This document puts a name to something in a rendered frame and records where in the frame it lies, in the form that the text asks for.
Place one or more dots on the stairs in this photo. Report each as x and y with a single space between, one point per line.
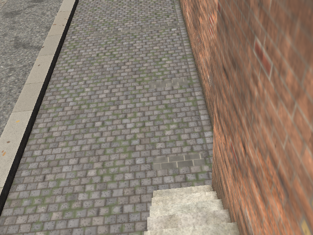
194 210

